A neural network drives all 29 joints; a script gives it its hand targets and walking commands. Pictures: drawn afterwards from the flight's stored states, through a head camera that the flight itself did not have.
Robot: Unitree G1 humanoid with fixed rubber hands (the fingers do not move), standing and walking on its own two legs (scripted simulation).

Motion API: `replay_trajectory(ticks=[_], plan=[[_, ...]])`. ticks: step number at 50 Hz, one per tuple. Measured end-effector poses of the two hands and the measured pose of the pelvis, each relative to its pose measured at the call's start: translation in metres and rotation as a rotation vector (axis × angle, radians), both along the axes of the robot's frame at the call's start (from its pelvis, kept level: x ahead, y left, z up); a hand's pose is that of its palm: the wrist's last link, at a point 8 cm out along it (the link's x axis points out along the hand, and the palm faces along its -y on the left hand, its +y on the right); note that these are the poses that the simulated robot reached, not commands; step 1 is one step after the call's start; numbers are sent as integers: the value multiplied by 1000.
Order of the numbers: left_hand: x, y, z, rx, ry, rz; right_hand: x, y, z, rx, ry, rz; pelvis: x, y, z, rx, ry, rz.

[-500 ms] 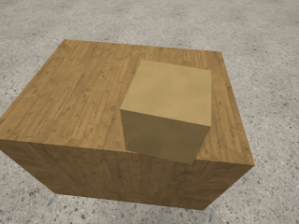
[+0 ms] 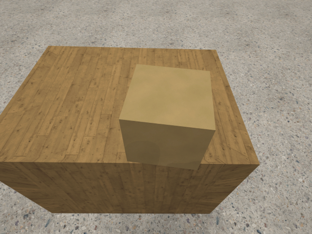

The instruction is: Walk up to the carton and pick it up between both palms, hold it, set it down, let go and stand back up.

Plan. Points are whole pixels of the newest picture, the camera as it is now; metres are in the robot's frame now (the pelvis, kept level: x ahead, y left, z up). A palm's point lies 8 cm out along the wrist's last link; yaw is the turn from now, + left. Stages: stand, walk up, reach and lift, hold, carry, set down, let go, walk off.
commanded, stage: walk up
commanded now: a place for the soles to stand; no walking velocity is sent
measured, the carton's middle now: (167, 117) +0.44 -0.03 +0.01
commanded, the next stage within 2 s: none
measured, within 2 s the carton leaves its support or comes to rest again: neither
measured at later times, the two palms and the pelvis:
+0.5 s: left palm out of the picture +0.00 +0.25 -0.13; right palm out of the picture +0.01 -0.27 -0.14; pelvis +0.00 -0.01 +0.00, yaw -4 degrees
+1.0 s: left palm out of the picture +0.03 +0.25 -0.13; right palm out of the picture -0.03 -0.26 -0.14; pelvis -0.01 +0.00 +0.00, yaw -9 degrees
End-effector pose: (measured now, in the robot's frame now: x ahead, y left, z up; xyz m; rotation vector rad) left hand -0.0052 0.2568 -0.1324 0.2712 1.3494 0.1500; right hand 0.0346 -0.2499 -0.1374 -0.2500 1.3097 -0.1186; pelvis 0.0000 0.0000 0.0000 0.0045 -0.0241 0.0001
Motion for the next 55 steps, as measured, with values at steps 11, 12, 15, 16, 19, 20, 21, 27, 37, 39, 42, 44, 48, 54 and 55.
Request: replay_trajectory(ticks=[11,12,15,16,19,20,21,27,37,39,42,44,48,54,55], plan=[[-11,-6,1,-1,41,-14,-17,-9,-1,-8,28,-32,-2,-3,0,3,-1,-27],[-11,-6,1,-1,43,-17,-18,-10,-1,-9,29,-35,-2,-3,0,3,-1,-30],[-10,-7,1,-1,45,-24,-21,-12,-1,-11,33,-43,-2,-5,0,3,-1,-38],[-9,-7,1,-1,43,-26,-22,-13,0,-13,34,-47,-2,-5,0,3,-1,-41],[-6,-8,2,2,35,-31,-24,-15,0,-16,33,-54,-2,-6,0,4,-2,-50],[-5,-8,2,2,33,-34,-25,-16,0,-16,32,-56,-3,-6,0,4,-3,-53],[-3,-8,2,3,31,-37,-25,-16,-1,-16,32,-58,-3,-6,0,5,-4,-56],[5,-10,2,0,17,-56,-29,-17,-1,-15,26,-76,-4,-7,0,6,-6,-75],[17,-11,2,-1,4,-98,-44,-18,-2,-15,35,-120,-7,-6,0,7,-8,-114],[19,-11,1,-1,4,-105,-48,-18,-1,-16,40,-128,-7,-6,0,8,-9,-121],[23,-10,1,0,-1,-115,-54,-17,-2,-17,49,-142,-8,-5,0,9,-8,-132],[25,-10,1,3,-4,-121,-58,-16,-2,-16,57,-149,-8,-5,-1,10,-7,-138],[29,-8,2,8,-6,-136,-64,-15,-3,-13,67,-163,-9,-3,-1,11,-4,-150],[38,-4,3,18,-15,-161,-66,-14,-4,-14,56,-185,-9,-1,-2,15,0,-172],[40,-3,3,20,-18,-166,-66,-14,-5,-14,53,-189,-9,-1,-3,16,1,-176]])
